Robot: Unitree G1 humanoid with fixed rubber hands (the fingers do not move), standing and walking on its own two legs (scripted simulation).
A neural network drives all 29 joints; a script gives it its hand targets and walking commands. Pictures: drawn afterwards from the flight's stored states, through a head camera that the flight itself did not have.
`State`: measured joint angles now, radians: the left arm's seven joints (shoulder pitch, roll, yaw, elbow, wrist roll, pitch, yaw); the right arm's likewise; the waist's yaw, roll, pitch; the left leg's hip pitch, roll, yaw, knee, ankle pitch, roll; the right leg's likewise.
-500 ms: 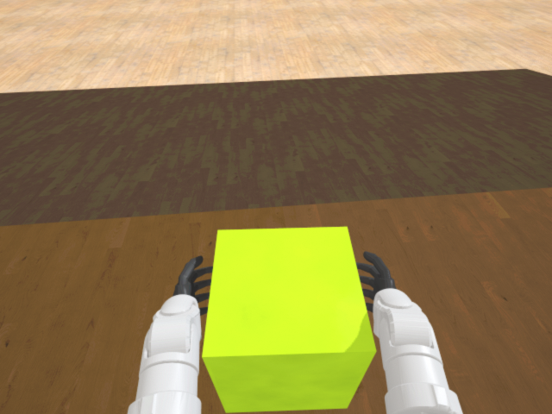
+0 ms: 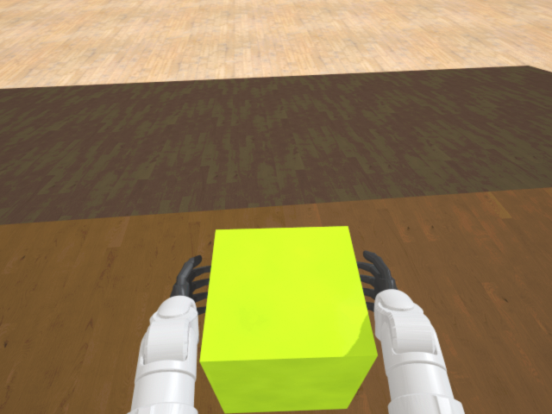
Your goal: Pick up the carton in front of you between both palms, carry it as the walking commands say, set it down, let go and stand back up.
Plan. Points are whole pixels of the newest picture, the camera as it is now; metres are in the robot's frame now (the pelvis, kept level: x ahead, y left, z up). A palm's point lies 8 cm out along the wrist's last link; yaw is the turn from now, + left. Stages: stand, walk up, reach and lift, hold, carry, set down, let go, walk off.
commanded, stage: reach and lift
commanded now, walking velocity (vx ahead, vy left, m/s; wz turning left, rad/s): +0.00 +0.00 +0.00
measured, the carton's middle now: (284, 323) +0.30 +0.00 -0.04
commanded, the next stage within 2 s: hold in 0.30 s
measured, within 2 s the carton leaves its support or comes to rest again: neither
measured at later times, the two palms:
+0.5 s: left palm (178, 305) +0.28 +0.15 +0.05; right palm (389, 299) +0.28 -0.15 +0.05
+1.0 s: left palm (174, 288) +0.30 +0.16 +0.06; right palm (383, 280) +0.30 -0.14 +0.07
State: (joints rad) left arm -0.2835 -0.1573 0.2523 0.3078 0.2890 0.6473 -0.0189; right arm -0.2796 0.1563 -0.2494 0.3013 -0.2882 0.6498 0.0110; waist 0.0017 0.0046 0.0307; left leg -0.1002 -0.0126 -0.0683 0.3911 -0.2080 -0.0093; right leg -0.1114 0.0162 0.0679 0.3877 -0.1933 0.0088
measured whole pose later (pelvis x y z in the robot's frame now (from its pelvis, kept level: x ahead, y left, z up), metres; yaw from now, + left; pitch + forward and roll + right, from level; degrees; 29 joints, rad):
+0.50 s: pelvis +0.00 +0.00 +0.00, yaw +0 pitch -7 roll +0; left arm -0.23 -0.14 0.19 0.18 0.25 0.75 -0.01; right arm -0.23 0.14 -0.19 0.18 -0.25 0.75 0.00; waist 0.00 0.00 0.03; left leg -0.03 -0.01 -0.07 0.35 -0.19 -0.01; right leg -0.04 0.01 0.07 0.35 -0.18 0.01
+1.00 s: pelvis +0.01 +0.01 -0.01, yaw +1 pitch -1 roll +0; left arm -0.27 -0.15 0.19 0.13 0.24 0.81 0.01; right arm -0.25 0.15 -0.21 0.12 -0.23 0.81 -0.01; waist -0.01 -0.02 -0.11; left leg -0.25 0.00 -0.02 0.54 -0.35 -0.01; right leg -0.23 -0.01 0.05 0.50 -0.26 0.01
